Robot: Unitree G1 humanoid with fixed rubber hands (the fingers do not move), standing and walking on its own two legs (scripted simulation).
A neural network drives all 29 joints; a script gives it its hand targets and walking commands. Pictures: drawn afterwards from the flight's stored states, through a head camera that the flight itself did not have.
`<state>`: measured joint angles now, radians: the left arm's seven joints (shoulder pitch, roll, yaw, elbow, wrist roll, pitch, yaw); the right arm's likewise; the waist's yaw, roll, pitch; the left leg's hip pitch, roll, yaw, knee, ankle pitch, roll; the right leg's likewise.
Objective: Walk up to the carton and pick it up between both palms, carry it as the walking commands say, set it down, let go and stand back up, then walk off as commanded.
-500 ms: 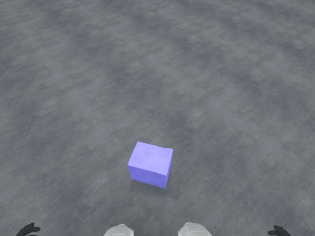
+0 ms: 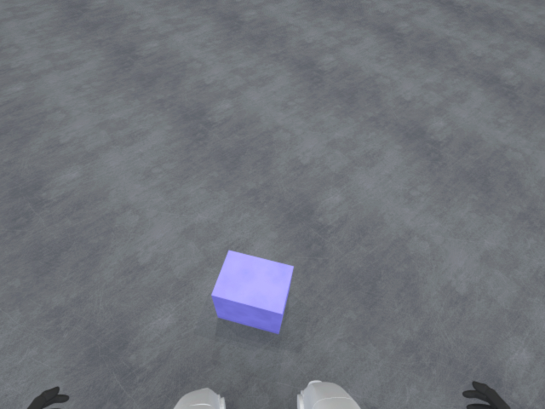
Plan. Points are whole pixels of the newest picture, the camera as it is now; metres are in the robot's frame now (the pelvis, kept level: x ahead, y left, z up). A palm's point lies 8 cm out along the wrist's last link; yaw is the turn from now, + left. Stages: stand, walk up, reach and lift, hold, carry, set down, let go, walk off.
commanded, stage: walk up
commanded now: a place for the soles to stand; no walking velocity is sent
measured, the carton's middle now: (254, 292) +0.52 +0.03 -0.63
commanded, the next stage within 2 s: none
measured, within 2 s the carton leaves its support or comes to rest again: neither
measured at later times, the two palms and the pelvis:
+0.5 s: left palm out of the picture +0.06 +0.37 -0.05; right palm out of the picture +0.10 -0.32 -0.09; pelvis -0.01 +0.02 +0.00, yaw +1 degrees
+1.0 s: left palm out of the picture +0.07 +0.56 -0.07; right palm out of the picture +0.08 -0.13 -0.04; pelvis +0.00 +0.22 +0.02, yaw +0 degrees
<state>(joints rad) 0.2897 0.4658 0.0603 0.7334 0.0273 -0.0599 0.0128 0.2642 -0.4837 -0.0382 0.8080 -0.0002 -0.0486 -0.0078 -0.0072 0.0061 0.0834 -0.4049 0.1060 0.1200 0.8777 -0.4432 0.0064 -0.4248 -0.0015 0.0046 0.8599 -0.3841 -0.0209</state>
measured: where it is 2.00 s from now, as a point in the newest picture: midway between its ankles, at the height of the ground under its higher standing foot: outside the picture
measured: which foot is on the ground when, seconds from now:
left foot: down 0.00-0.36, up 0.38-0.70, down 0.72-1.00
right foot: down 0.00-0.72, up 0.74-1.00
